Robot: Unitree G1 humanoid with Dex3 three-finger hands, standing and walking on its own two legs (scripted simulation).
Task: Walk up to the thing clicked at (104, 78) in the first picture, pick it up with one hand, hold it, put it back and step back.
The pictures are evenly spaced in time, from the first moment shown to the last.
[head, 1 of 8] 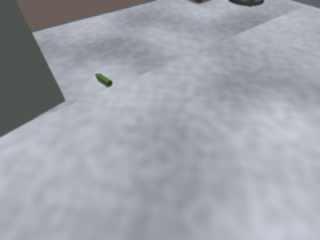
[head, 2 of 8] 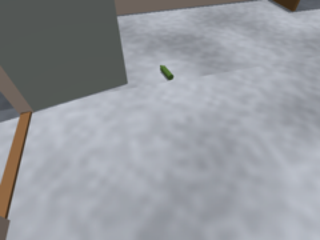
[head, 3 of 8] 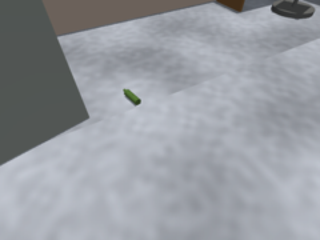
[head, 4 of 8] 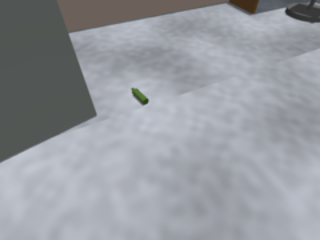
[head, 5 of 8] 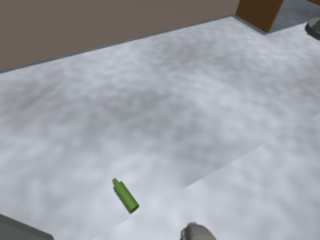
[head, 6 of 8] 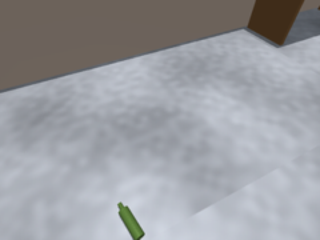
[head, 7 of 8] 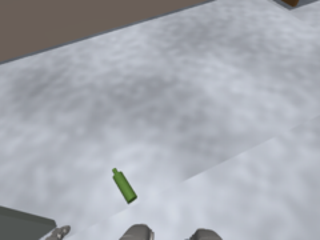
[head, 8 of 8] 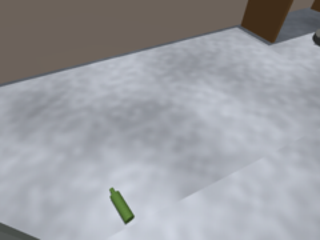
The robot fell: no
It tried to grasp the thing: no
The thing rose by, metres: 0.00
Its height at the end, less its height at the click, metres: +0.00
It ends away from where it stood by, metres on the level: 0.00
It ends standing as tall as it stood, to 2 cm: yes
